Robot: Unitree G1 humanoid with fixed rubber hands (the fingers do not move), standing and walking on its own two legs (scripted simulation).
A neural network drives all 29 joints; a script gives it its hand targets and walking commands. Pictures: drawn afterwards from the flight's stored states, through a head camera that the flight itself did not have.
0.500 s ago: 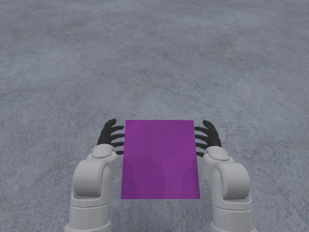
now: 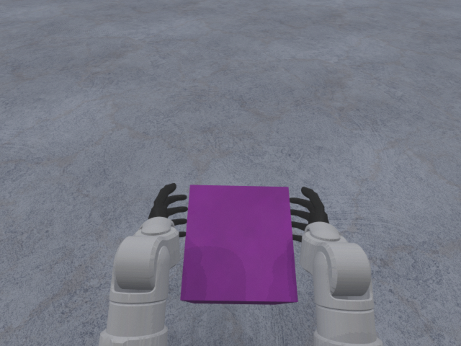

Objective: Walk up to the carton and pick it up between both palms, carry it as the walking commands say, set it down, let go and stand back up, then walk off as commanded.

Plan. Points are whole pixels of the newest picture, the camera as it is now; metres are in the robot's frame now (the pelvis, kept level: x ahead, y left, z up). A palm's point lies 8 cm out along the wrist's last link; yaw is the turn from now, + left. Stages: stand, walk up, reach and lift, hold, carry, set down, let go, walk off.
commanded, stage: carry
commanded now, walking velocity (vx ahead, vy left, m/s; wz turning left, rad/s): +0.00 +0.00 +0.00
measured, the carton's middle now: (236, 250) +0.32 +0.00 +0.02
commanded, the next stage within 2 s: none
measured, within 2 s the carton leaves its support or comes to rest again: neither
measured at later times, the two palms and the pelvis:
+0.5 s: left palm (165, 227) +0.31 +0.11 +0.10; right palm (316, 228) +0.31 -0.13 +0.10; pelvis +0.01 -0.01 +0.00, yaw +0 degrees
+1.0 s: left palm (157, 260) +0.25 +0.12 +0.10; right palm (323, 262) +0.25 -0.13 +0.10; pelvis -0.04 -0.01 +0.00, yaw +0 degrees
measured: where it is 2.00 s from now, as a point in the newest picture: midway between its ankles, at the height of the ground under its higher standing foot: outside the picture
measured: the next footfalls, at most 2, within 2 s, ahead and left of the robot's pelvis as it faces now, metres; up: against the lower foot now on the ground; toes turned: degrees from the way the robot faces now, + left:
none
